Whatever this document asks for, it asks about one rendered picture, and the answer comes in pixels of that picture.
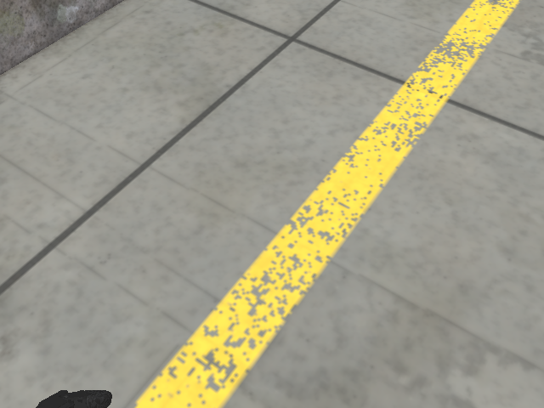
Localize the left robot hand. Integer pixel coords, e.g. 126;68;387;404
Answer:
36;390;112;408

